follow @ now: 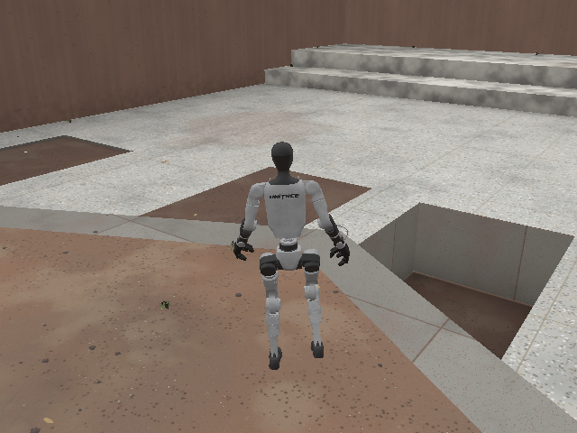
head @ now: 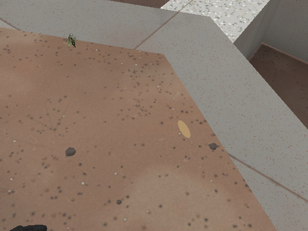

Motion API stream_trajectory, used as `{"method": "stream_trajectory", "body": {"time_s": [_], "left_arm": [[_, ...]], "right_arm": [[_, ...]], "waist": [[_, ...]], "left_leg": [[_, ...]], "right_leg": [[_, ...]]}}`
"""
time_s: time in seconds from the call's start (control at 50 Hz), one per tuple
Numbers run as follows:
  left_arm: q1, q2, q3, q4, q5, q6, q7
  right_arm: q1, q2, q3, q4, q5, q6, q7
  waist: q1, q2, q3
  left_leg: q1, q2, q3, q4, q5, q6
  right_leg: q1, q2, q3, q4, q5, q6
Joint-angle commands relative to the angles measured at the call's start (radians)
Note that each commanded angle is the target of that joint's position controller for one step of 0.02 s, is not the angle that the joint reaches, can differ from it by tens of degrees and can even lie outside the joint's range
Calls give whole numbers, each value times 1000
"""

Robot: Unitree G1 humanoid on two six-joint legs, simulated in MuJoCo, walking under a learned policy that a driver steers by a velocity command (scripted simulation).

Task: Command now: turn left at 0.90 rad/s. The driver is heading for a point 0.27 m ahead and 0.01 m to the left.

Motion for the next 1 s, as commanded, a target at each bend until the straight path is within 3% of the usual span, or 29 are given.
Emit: {"method": "stream_trajectory", "body": {"time_s": [0.02, 0.08, 0.18, 0.24, 0.28, 0.3, 0.32, 0.34, 0.36, 0.38, 0.4, 0.42, 0.46, 0.52, 0.54, 0.58, 0.62, 0.64, 0.66, 0.68, 0.7, 0.72, 0.76, 0.84, 1.0], "left_arm": [[-36, 61, 14, -69, -4, -29, -4], [-57, 40, 1, -69, -11, -37, -12], [-50, 67, 4, -59, -19, -50, -33], [-6, 90, 7, -44, -18, -60, -47], [33, 94, 10, -36, -15, -67, -56], [49, 100, 13, -32, -11, -68, -58], [48, 143, 20, -45, 3, -64, -55], [23, 212, 30, -47, 23, -52, -48], [54, 171, 24, -51, 26, -54, -48], [41, 135, 13, -64, 11, -54, -43], [20, 111, 4, -64, -4, -48, -38], [18, 99, -3, -65, -16, -43, -35], [39, 99, -11, -53, -13, -31, -29], [52, 101, -12, -44, -7, -15, -28], [63, 112, -9, -40, -7, -10, -30], [90, 130, -6, -33, -13, -4, -33], [95, 112, -17, -23, -28, -5, -36], [133, 97, -24, -11, -28, -14, -38], [150, 71, -35, -12, -4, -29, -45], [158, 18, -48, -15, 6, -41, -47], [110, 51, -47, -11, 20, -44, -46], [82, 64, -42, -5, 18, -44, -48], [83, 65, -41, 8, 9, -39, -40], [105, 57, -42, 42, 0, -33, -36], [113, 65, -40, 114, -6, -26, -26]], "right_arm": [[-62, -162, -44, -112, 8, -9, -31], [-47, -181, -55, -126, 16, 2, -42], [-74, -194, -65, -162, 14, 20, -34], [-98, -177, -56, -176, 12, 23, -25], [-120, -162, -45, -180, 17, 26, -21], [-116, -148, -38, -180, 18, 27, -20], [-70, -109, -24, -177, 5, 25, -17], [-22, -90, -17, -190, 4, 18, -15], [-43, -171, -38, -187, -13, 6, -14], [-46, -216, -54, -164, -4, 3, -12], [-56, -199, -53, -146, -2, 9, -11], [-67, -167, -43, -142, -2, 15, -13], [-82, -104, -19, -143, 5, 16, -6], [-106, -45, 8, -146, 3, 8, -1], [-116, -37, 13, -145, 4, 7, 1], [-99, -56, 6, -127, 11, 6, 1], [-43, -47, 5, -90, 4, 5, 1], [-45, -66, 5, -93, -6, 4, -1], [-36, -120, -2, -107, -18, 5, -9], [-76, -132, -1, -94, -38, 4, -3], [-113, -58, 15, -111, -37, -6, 8], [-100, -34, 23, -101, -41, -15, 12], [-73, -66, 17, -82, -35, -31, 12], [-37, -41, 28, -62, -26, -42, 6], [-18, -33, 28, -34, -21, -45, 6]], "waist": [[31, 120, -180], [18, 130, -177], [8, 185, -153], [2, 210, -184], [22, 202, -184], [29, 175, -175], [5, 50, -190], [-55, -228, -139], [-11, -241, -138], [-5, -144, -133], [-7, -95, -118], [3, -84, -104], [14, -91, -97], [32, -160, -127], [45, -185, -131], [57, -198, -138], [22, -168, -130], [32, -133, -134], [50, -8, -163], [95, 187, -144], [63, 145, -115], [46, 113, -96], [38, 116, -61], [40, 98, -44], [38, 38, -51]], "left_leg": [[239, 208, -322, -183, 373, 136], [260, 183, -364, -171, 312, 132], [191, 151, -469, -161, 238, 130], [209, 149, -483, -108, 346, 124], [182, 122, -485, -68, 352, 105], [139, 91, -471, -45, 268, 80], [65, 24, -404, 64, 29, 39], [-95, -147, -216, 253, -345, -31], [-177, -113, -169, 500, -438, -90], [-181, -83, -176, 609, -369, -106], [-178, -74, -169, 639, -311, -120], [-194, -74, -164, 650, -277, -130], [-174, -70, -120, 588, -238, -140], [-66, -22, -39, 314, -243, -144], [-20, -10, -15, 226, -249, -143], [50, -7, 14, 72, -173, -136], [185, -21, 36, -195, 33, -104], [271, 11, -14, -235, 121, -74], [357, 130, -134, -203, 302, -35], [224, 189, -186, -172, 252, 37], [153, 173, -188, -189, 120, 56], [144, 133, -159, -192, 46, 33], [121, 109, -144, -191, 54, 4], [117, 96, -132, -177, 121, -6], [137, 75, -111, -164, 196, -5]], "right_leg": [[-97, 18, 71, -51, 94, 9], [-74, 49, 91, -231, 119, 29], [47, 81, 110, -408, 115, 33], [138, 59, 97, -493, 108, 16], [255, 43, 71, -642, 196, -9], [342, 14, 76, -732, 306, -30], [440, -128, 215, -767, 398, -87], [472, -295, 420, -796, 633, -241], [446, -407, 564, -814, 626, -371], [431, -371, 481, -790, 567, -358], [420, -299, 384, -775, 505, -304], [427, -262, 335, -770, 473, -274], [433, -213, 257, -770, 510, -260], [462, -177, 183, -757, 525, -248], [461, -182, 182, -758, 527, -252], [469, -199, 201, -741, 538, -258], [423, -181, 182, -709, 523, -221], [367, -168, 174, -704, 462, -169], [293, -121, 112, -624, 348, -100], [311, -42, 21, -649, 139, -39], [379, -53, 22, -659, 172, -2], [382, -43, 22, -655, 219, 5], [387, -45, 24, -641, 277, 1], [401, -50, 29, -648, 302, -2], [430, -58, 34, -654, 350, 7]]}}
